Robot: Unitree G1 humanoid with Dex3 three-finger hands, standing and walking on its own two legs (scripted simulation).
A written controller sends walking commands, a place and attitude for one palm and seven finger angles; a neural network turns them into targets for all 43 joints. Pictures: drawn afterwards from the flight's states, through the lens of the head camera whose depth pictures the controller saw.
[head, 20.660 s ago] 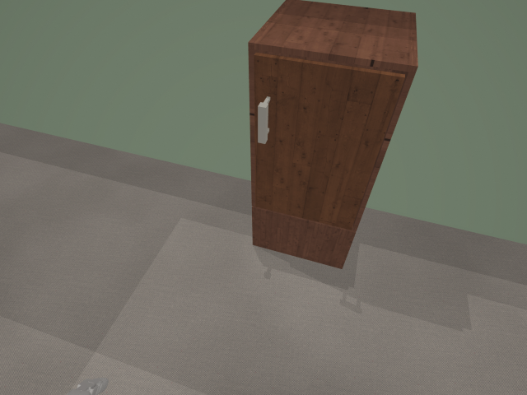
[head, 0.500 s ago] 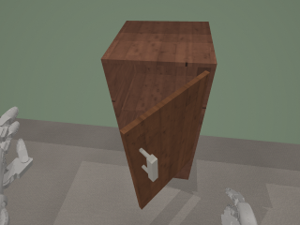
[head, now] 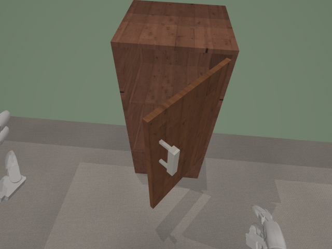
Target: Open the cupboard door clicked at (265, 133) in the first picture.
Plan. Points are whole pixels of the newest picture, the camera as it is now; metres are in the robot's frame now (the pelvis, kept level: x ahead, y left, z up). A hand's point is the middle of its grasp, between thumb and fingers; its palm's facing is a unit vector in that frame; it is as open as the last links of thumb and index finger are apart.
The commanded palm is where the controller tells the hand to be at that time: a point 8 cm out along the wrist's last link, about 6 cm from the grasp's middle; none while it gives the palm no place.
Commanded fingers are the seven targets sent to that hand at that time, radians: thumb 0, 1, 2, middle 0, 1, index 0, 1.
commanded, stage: step back with the hand held close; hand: left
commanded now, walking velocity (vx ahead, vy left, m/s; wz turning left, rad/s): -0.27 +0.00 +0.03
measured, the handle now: (167, 157) +0.38 +0.02 -0.04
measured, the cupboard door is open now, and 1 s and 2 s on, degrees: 52 52 52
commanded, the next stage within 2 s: stop stepping back and stand still in 0.88 s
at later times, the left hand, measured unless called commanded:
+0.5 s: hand out of the picture +0.12 +0.29 +0.17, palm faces +0.45 -0.76 -0.47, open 7.4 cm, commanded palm +0.05 +0.32 +0.18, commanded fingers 0.00 0.90 0.90 -0.20 -0.30 -0.20 -0.30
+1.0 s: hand out of the picture +0.05 +0.24 +0.19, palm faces +0.31 -0.87 -0.38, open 7.4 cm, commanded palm -0.04 +0.29 +0.18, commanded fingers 0.00 0.90 0.90 -0.20 -0.30 -0.20 -0.30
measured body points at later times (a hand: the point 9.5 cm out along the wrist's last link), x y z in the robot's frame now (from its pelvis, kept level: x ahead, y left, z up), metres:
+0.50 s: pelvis -0.07 +0.01 -0.01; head -0.06 +0.04 +0.44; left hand +0.09 +0.33 +0.19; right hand +0.13 -0.21 -0.08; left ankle +0.07 +0.09 -0.74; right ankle -0.06 -0.12 -0.72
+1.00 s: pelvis -0.21 +0.01 -0.01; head -0.21 +0.04 +0.44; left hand +0.02 +0.28 +0.21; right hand -0.06 -0.24 -0.08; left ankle -0.01 +0.09 -0.73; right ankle -0.27 -0.10 -0.69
